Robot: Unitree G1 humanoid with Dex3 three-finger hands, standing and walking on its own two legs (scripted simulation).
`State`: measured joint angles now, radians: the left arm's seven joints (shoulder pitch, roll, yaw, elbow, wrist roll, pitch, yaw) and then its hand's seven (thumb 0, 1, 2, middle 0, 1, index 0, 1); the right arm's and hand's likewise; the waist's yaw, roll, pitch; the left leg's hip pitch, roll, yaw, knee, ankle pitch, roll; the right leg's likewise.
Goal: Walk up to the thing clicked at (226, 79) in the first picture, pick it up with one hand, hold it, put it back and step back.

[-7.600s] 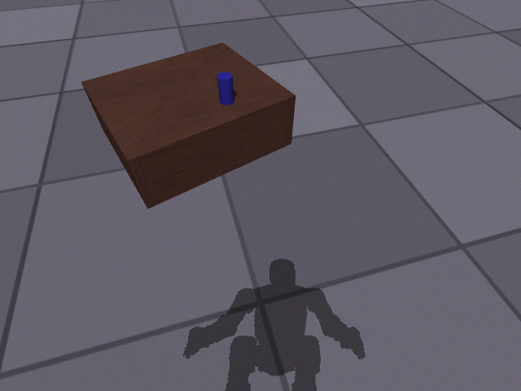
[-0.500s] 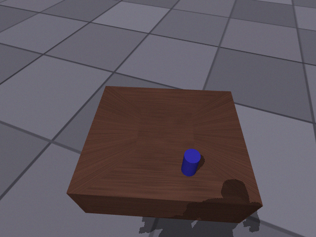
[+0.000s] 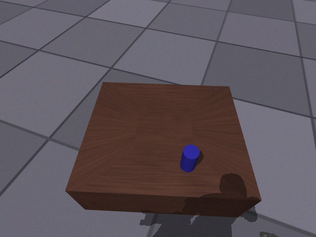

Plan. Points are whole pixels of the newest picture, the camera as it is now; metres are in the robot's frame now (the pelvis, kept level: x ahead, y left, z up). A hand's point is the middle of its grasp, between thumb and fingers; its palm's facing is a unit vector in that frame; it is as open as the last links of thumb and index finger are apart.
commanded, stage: go down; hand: right
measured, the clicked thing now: (189, 158) +0.52 -0.15 -0.38
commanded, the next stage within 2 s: none
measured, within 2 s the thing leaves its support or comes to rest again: neither
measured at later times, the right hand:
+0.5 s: hand out of the picture +0.14 -0.26 -0.16, palm faces +0.03 +0.94 -0.33, open 16.6 cm
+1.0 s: hand out of the picture +0.15 -0.26 -0.16, palm faces +0.05 +0.94 -0.33, open 17.4 cm
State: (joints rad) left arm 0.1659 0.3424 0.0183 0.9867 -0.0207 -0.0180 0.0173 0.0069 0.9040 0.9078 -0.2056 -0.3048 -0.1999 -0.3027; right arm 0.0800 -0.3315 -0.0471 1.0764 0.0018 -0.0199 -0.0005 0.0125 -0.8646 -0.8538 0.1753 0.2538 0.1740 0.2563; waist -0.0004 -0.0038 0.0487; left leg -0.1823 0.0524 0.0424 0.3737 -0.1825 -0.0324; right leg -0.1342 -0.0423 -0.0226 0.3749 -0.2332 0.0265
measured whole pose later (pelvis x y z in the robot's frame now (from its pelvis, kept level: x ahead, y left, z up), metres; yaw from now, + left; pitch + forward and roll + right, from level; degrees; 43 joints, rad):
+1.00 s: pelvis +0.01 -0.01 -0.05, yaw -1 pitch +11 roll +3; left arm 0.24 0.23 -0.01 0.62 -0.02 -0.17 0.11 0.01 0.90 0.90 -0.19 -0.30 -0.18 -0.30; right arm 0.31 -0.33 -0.14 0.30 -0.03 0.45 0.04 0.00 0.53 0.00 0.08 0.04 0.07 0.04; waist 0.03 -0.03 -0.11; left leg -0.61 0.05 0.07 0.84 -0.41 -0.04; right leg -0.61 -0.06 0.04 0.92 -0.50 0.02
